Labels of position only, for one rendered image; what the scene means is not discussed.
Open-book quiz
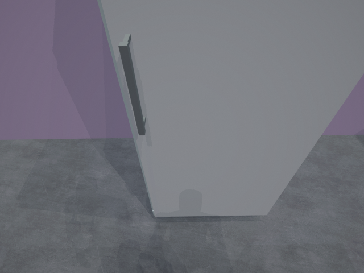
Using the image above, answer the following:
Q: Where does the handle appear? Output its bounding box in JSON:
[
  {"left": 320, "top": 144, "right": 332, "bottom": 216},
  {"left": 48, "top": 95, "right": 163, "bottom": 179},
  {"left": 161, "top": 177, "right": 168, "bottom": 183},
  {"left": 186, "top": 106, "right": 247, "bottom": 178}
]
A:
[{"left": 118, "top": 34, "right": 146, "bottom": 135}]

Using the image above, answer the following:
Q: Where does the fridge door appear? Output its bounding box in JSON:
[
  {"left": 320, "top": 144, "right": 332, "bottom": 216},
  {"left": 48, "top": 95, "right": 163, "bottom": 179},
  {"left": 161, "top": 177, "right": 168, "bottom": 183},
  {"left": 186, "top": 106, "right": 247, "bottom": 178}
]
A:
[{"left": 101, "top": 0, "right": 364, "bottom": 217}]

